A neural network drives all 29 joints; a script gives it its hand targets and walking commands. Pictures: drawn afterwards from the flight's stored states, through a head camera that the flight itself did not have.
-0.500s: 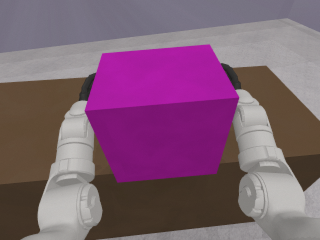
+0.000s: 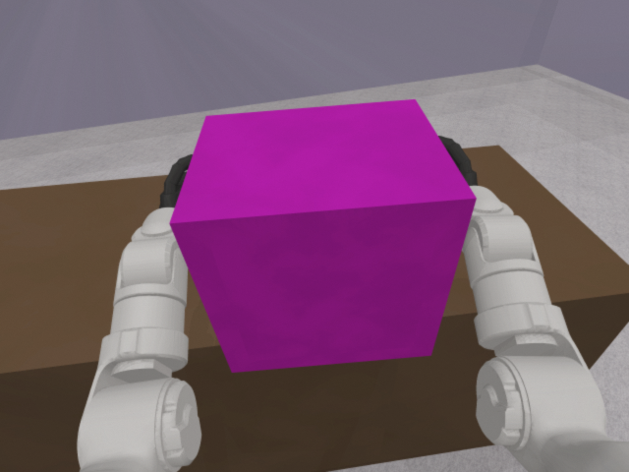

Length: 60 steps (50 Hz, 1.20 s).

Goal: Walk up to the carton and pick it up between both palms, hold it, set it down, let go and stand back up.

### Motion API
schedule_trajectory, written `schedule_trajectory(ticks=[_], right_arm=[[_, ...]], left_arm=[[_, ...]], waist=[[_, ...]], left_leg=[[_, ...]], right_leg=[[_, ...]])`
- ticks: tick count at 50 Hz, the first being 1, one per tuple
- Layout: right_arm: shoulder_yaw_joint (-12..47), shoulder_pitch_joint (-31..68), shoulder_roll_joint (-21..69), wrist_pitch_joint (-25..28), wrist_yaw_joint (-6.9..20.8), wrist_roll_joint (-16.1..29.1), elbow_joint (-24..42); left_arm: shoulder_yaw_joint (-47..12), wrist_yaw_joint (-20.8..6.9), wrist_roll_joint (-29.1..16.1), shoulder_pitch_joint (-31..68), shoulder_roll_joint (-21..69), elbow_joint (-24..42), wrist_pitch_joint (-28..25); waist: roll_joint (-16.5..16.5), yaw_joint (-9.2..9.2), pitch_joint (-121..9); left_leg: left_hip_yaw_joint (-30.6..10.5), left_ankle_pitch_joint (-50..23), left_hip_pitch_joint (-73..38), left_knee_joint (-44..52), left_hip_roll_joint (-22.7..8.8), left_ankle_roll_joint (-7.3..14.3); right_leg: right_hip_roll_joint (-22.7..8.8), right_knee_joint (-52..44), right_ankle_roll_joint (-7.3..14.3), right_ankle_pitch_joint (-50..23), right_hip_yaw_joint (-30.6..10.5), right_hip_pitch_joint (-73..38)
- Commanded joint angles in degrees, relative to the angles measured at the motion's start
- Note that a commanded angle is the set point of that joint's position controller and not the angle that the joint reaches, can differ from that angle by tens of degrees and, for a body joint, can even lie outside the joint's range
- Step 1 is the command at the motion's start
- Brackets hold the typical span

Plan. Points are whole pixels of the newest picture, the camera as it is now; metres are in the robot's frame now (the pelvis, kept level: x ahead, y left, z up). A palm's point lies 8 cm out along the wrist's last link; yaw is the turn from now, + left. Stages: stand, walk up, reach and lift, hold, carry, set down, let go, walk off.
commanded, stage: reach and lift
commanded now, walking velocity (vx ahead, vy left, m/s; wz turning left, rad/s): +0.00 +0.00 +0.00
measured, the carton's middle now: (321, 238) +0.38 +0.01 +0.17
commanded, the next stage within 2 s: hold in 1.06 s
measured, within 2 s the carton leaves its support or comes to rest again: neither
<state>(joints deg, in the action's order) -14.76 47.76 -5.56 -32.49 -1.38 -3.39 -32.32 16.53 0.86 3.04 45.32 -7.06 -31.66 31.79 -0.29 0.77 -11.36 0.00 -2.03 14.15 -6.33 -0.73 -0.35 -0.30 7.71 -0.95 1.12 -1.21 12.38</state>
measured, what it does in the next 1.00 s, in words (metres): stands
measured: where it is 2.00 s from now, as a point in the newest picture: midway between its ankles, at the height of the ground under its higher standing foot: outside the picture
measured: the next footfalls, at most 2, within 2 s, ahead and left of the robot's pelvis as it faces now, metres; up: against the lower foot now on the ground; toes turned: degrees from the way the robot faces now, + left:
none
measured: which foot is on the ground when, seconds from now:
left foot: down 0.00-1.00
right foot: down 0.00-1.00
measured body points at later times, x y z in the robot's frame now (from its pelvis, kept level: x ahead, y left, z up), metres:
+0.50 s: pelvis +0.01 +0.00 +0.00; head +0.00 +0.00 +0.45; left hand +0.39 +0.18 +0.16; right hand +0.39 -0.17 +0.16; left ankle +0.05 +0.12 -0.75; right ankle +0.02 -0.13 -0.75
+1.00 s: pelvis +0.00 +0.00 +0.00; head -0.01 +0.00 +0.45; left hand +0.40 +0.18 +0.17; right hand +0.40 -0.17 +0.17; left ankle +0.05 +0.12 -0.75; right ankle +0.02 -0.13 -0.75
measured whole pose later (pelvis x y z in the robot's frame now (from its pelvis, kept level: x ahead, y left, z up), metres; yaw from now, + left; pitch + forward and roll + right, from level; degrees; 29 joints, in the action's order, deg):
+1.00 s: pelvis +0.00 +0.00 +0.00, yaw -1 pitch +3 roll +0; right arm -13.1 38.6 -3.5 -36.3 -0.1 -4.2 -19.9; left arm 14.6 -0.6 3.8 37.2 -5.6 -19.7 36.4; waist 0.0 -0.1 -6.9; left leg 0.2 -2.6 9.3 -3.5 -0.6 -0.3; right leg -0.3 4.8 -1.0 0.2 -1.9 7.8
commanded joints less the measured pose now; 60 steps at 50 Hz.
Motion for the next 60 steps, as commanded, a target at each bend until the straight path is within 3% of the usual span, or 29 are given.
schedule_trajectory(ticks=[1, 4, 6, 7, 9, 11, 13, 16, 18, 21, 23, 25, 27, 28, 31, 33, 34, 35, 36, 38, 39, 41, 45, 46, 49, 53, 55, 57, 60], right_arm=[[16.2, 34.8, 26.7, 2.0, 6.2, 2.4, 7.8], [17.1, 34.5, 27.3, 1.3, 6.7, 3.8, 11.0], [17.5, 31.7, 27.2, 0.6, 6.8, 4.7, 12.9], [17.4, 29.8, 27.8, 0.4, 6.8, 4.7, 12.6], [19.9, 28.7, 28.3, -0.1, 6.6, 5.8, 15.5], [21.6, 27.0, 28.2, -0.2, 6.4, 7.7, 19.6], [24.4, 26.9, 29.5, -0.5, 6.0, 8.6, 24.6], [27.4, 24.8, 30.9, -0.9, 5.4, 9.6, 29.7], [30.1, 23.4, 31.5, -1.0, 5.2, 10.3, 32.5], [30.5, 23.0, 31.6, -1.4, 4.8, 10.8, 34.8], [31.3, 24.6, 31.8, -1.3, 4.7, 10.0, 36.4], [31.9, 25.9, 32.1, -1.6, 5.0, 10.2, 36.6], [31.0, 25.9, 31.3, -2.4, 5.2, 9.6, 34.9], [30.8, 25.8, 30.9, -2.4, 5.2, 9.4, 33.2], [29.7, 27.9, 31.1, -2.7, 5.9, 9.1, 31.6], [27.1, 28.4, 30.6, -3.0, 6.3, 9.0, 28.7], [26.6, 28.8, 30.6, -3.1, 6.6, 8.2, 26.7], [24.5, 28.6, 29.5, -3.2, 6.6, 7.1, 24.6], [24.1, 28.6, 28.9, -3.4, 6.6, 6.2, 23.8], [21.9, 27.2, 27.8, -3.3, 7.0, 5.0, 21.5], [20.9, 27.3, 27.1, -3.3, 7.1, 4.2, 20.3], [19.8, 26.4, 26.8, -2.7, 7.5, 4.0, 19.5], [21.0, 28.1, 29.9, -1.4, 8.5, 4.6, 19.8], [21.4, 28.5, 29.5, -0.9, 8.6, 4.9, 21.3], [22.7, 27.6, 29.5, 0.1, 7.9, 4.9, 24.3], [27.1, 27.1, 31.4, -0.2, 7.4, 7.4, 30.4], [29.6, 26.8, 32.9, -0.8, 6.9, 9.2, 32.7], [29.4, 26.0, 32.1, -1.7, 6.4, 9.6, 34.5], [29.8, 25.3, 30.0, -2.9, 6.5, 9.2, 33.6]], left_arm=[[-18.8, -6.6, -4.6, 39.7, 27.9, 10.4, -1.7], [-19.0, -6.9, -4.5, 37.0, 29.1, 10.1, -0.8], [-19.5, -6.8, -4.3, 34.7, 28.0, 13.9, -0.2], [-19.9, -6.7, -4.6, 34.4, 28.0, 14.9, -0.1], [-21.7, -6.6, -6.2, 32.8, 28.1, 17.7, 0.4], [-23.7, -6.4, -7.2, 30.9, 29.7, 20.7, 1.1], [-25.9, -6.0, -8.7, 29.7, 30.9, 24.8, 1.5], [-29.2, -5.8, -9.6, 29.1, 31.7, 30.3, 1.5], [-31.5, -5.7, -11.0, 28.8, 32.1, 33.4, 1.5], [-32.9, -5.3, -10.8, 27.3, 32.7, 34.5, 2.1], [-31.9, -5.5, -10.7, 26.3, 32.6, 33.9, 2.5], [-31.6, -5.6, -10.9, 26.9, 32.3, 33.6, 2.7], [-31.2, -6.0, -10.2, 27.4, 31.3, 33.2, 3.2], [-31.1, -6.0, -10.3, 28.4, 32.0, 31.8, 3.4], [-28.9, -6.6, -8.5, 28.5, 30.7, 29.5, 3.9], [-27.2, -6.8, -7.1, 29.4, 29.9, 27.2, 4.3], [-25.9, -7.0, -7.2, 30.8, 29.2, 26.7, 4.3], [-25.6, -7.2, -6.7, 30.8, 28.9, 24.6, 4.3], [-25.2, -7.6, -7.5, 31.4, 28.9, 23.9, 4.4], [-23.0, -8.0, -5.8, 30.1, 28.1, 21.5, 4.2], [-22.1, -8.3, -5.7, 30.1, 28.0, 19.5, 4.0], [-21.6, -8.7, -3.8, 29.3, 28.1, 19.5, 3.5], [-22.9, -8.8, -4.7, 34.3, 28.6, 23.8, 1.8], [-23.1, -8.8, -5.1, 33.0, 29.6, 22.9, 1.6], [-25.2, -8.9, -6.2, 31.3, 32.0, 23.5, 0.9], [-29.2, -8.2, -9.0, 31.2, 32.2, 29.5, 0.9], [-31.5, -7.8, -9.1, 30.7, 32.7, 32.0, 1.3], [-30.2, -6.8, -9.6, 29.6, 32.2, 32.2, 2.5], [-29.8, -6.2, -9.2, 27.1, 31.9, 31.3, 3.8]], waist=[[0.2, -0.94, -18.9], [-0.5, -0.22, -18.9], [-2.8, -0.18, -21.1], [-2.8, -1.01, -20.8], [0.6, -0.42, -21.5], [-0.6, 0.46, -23.1], [0.3, 0.23, -25.9], [-1.7, -0.55, -27.0], [0.2, -0.60, -27.2], [-3.0, -0.99, -26.9], [0.3, -0.82, -27.0], [1.1, -0.27, -24.2], [2.2, -1.05, -21.8], [-0.1, -0.88, -19.9], [0.1, 0.43, -17.5], [-1.7, 0.23, -15.9], [0.1, 0.71, -16.0], [-1.7, -0.63, -15.6], [-0.1, -0.44, -14.1], [-0.4, -0.60, -16.0], [0.5, -1.35, -14.1], [-2.6, -0.24, -13.7], [-0.8, -1.28, -18.2], [0.5, -1.80, -19.4], [-2.3, -1.48, -21.6], [0.7, -1.89, -27.3], [-2.1, -1.41, -27.0], [-0.6, -1.23, -27.0], [1.0, -0.20, -24.8]], left_leg=[[0.3, 6.5, -13.0, -0.5, 2.6, -0.6], [0.3, -0.7, -14.9, -0.1, 2.7, -1.5], [0.6, -5.9, -17.6, 0.3, 3.0, -1.3], [0.2, -8.4, -19.5, 0.6, 3.0, -1.3], [-0.3, -13.9, -22.2, -0.1, 2.9, -1.1], [0.0, -17.0, -22.8, -0.3, 3.2, -1.7], [-0.5, -20.2, -24.0, -0.7, 3.1, -1.7], [-0.3, -22.6, -25.5, -0.6, 3.3, -2.0], [-1.3, -22.9, -26.1, -1.2, 3.4, -2.2], [-0.4, -20.5, -25.7, -1.1, 3.8, -2.3], [-0.3, -16.8, -24.3, -1.0, 3.6, -2.0], [0.2, -13.6, -22.1, -0.5, 3.4, -2.1], [0.3, -7.6, -21.8, -0.3, 3.2, -1.9], [0.4, -4.2, -19.7, -0.2, 3.1, -2.1], [1.0, 2.2, -16.2, 0.4, 3.1, -1.1], [0.9, 4.8, -13.6, 0.6, 2.7, -1.3], [1.0, 6.9, -13.1, 0.5, 2.6, -1.2], [1.8, 7.3, -14.1, 0.3, 2.8, -1.4], [1.0, 7.5, -13.8, -0.2, 2.5, -1.3], [2.0, 8.7, -15.5, -0.3, 3.3, -1.5], [1.6, 7.7, -16.0, -0.3, 3.3, -1.6], [1.8, 5.4, -16.3, 0.1, 3.4, -1.3], [1.1, 2.6, -18.4, 0.4, 2.8, -1.3], [0.9, 0.0, -19.3, 0.5, 3.1, -1.1], [0.6, -7.0, -21.6, -0.3, 3.0, -1.9], [-0.3, -12.9, -26.1, -0.1, 3.0, -1.5], [-0.8, -13.2, -23.6, -0.3, 2.8, -1.9], [0.6, -13.6, -23.7, 0.2, 3.6, -1.5], [0.4, -12.6, -22.8, -0.5, 3.1, -2.2]], right_leg=[[3.0, -1.6, 1.1, 5.3, 1.5, -2.3], [3.1, -2.6, 1.1, -1.1, 1.6, -4.2], [2.9, -2.8, 0.5, -6.5, 1.3, -7.7], [3.0, -3.0, 0.3, -8.0, 1.3, -8.3], [3.5, -2.6, -0.3, -12.6, 1.6, -8.4], [3.2, -2.6, 0.0, -15.5, 0.7, -11.6], [3.0, -2.2, -0.1, -20.0, -0.2, -13.0], [3.4, -1.9, -0.7, -22.2, -0.3, -15.0], [3.5, -1.6, -0.9, -21.8, 0.2, -13.8], [3.2, -1.4, -0.2, -20.6, 0.0, -13.2], [2.8, -1.3, -0.8, -17.5, 0.2, -13.9], [3.0, -1.3, -1.4, -13.1, 1.2, -12.0], [3.2, -2.2, -0.9, -7.5, 0.8, -8.4], [3.1, -2.5, -0.4, -4.3, 0.7, -8.2], [2.8, -2.3, -0.6, 0.8, 0.7, -6.7], [2.7, -2.0, -0.2, 4.3, 0.7, -5.4], [2.8, -2.1, -0.1, 6.0, 1.0, -3.7], [2.8, -2.2, -0.1, 5.5, 0.9, -1.8], [3.1, -1.8, -0.5, 7.0, 1.6, -1.8], [3.3, -2.9, -0.7, 8.6, 2.0, -2.3], [3.2, -3.1, -0.4, 7.6, 1.7, -1.5], [3.0, -3.3, 0.1, 5.6, 1.6, -1.8], [3.4, -3.4, -0.3, 2.5, 1.3, -4.2], [3.2, -3.2, -0.2, -0.5, 1.2, -5.0], [3.4, -3.3, -0.4, -5.4, 1.0, -6.1], [3.3, -2.8, -1.2, -11.8, 0.9, -9.6], [3.3, -2.7, -0.1, -12.9, 0.3, -10.6], [3.3, -1.3, -1.3, -15.1, 1.0, -12.2], [3.6, -1.8, -0.5, -13.1, 1.1, -10.5]])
